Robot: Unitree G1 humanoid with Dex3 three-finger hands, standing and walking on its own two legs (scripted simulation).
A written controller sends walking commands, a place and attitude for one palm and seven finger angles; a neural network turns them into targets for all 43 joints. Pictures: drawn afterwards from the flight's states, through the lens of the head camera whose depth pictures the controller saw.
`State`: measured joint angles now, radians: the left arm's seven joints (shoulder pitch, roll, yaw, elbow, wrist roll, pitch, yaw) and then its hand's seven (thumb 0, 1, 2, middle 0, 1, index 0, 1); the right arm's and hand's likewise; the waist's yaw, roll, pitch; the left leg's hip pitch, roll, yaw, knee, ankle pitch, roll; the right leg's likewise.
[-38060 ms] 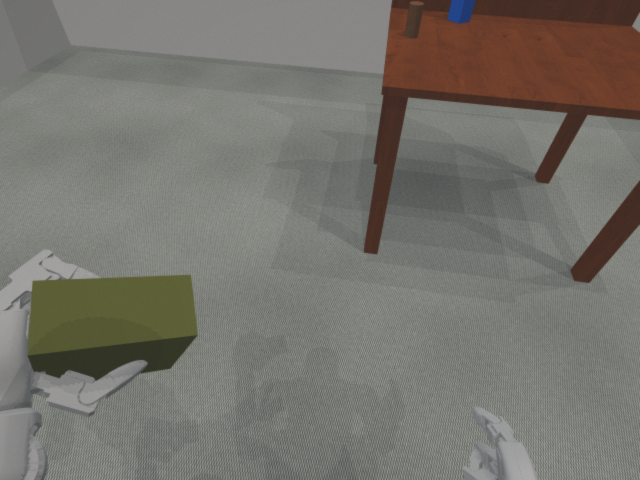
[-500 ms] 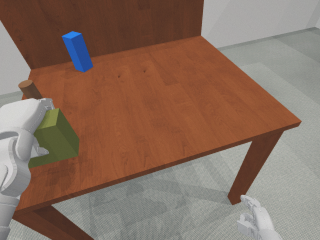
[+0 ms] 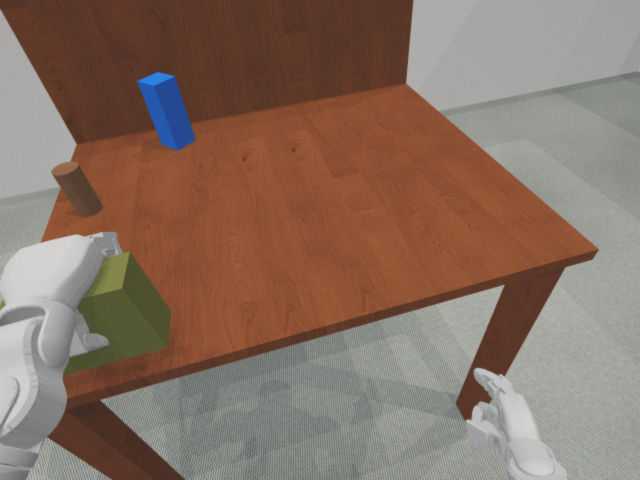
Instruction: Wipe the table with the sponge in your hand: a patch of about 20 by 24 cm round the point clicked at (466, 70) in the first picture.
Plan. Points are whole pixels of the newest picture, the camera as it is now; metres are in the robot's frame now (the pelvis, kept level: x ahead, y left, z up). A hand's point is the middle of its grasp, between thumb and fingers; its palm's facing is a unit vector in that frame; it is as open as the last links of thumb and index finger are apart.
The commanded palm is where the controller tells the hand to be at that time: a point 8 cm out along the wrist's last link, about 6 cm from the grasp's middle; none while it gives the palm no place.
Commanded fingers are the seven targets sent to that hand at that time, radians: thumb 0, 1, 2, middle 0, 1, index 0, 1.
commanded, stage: bring the sponge back beside the body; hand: left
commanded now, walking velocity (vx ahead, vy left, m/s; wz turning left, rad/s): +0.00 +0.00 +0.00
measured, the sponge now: (103, 325) +0.24 +0.32 +0.09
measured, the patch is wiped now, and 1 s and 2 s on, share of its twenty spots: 1.00 1.00 1.00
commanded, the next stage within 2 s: step back with the hand held close in 0.92 s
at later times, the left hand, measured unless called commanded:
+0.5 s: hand (91, 343) +0.19 +0.29 +0.13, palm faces +0.09 -0.12 -0.99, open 10.0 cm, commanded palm +0.15 +0.29 +0.21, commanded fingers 0.00 0.10 1.30 -1.20 -1.60 -1.20 -1.60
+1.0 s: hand (96, 347) +0.19 +0.28 +0.13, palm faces +0.13 -0.15 -0.98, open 10.0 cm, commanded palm +0.15 +0.28 +0.21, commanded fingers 0.00 0.10 1.30 -1.20 -1.60 -1.20 -1.60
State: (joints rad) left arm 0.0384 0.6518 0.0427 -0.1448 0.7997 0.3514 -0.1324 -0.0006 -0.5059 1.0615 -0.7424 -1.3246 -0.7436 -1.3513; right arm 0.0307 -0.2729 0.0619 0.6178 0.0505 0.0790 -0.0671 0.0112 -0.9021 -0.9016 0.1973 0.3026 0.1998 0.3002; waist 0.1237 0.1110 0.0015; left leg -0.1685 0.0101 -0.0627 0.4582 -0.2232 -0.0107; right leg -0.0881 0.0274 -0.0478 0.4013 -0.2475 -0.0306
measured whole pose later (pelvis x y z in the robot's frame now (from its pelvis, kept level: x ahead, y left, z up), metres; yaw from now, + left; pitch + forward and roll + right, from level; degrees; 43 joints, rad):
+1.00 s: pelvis -0.01 +0.00 +0.00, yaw -2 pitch -6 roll -1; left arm 0.28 0.57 -0.01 -0.41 0.78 0.46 -0.03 0.00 -0.51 1.06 -0.74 -1.32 -0.74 -1.35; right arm 0.03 -0.26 0.06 0.62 0.04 0.06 -0.06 0.01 -0.90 -0.90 0.20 0.30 0.20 0.30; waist 0.14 0.11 -0.01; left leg -0.14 0.02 -0.03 0.47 -0.22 -0.02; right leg -0.08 0.04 -0.02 0.43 -0.25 -0.03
